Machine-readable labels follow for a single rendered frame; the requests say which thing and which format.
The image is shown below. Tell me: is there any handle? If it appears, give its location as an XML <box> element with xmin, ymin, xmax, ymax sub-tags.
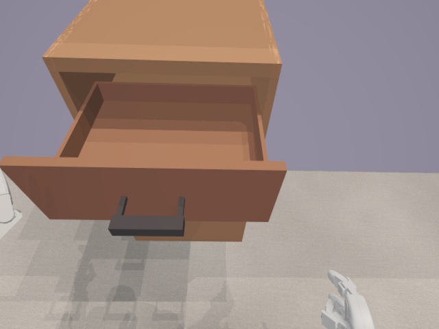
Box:
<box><xmin>108</xmin><ymin>196</ymin><xmax>185</xmax><ymax>236</ymax></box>

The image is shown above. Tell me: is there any robot left hand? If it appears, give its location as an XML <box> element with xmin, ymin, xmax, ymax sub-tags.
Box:
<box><xmin>0</xmin><ymin>168</ymin><xmax>22</xmax><ymax>239</ymax></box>

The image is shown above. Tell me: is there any cabinet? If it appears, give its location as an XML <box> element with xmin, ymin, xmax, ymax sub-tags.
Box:
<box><xmin>42</xmin><ymin>0</ymin><xmax>282</xmax><ymax>242</ymax></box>

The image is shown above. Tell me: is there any drawer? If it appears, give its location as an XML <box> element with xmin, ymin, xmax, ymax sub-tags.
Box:
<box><xmin>0</xmin><ymin>82</ymin><xmax>287</xmax><ymax>222</ymax></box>

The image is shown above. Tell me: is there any robot right hand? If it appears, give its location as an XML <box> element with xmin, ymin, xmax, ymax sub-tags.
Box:
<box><xmin>322</xmin><ymin>270</ymin><xmax>376</xmax><ymax>329</ymax></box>

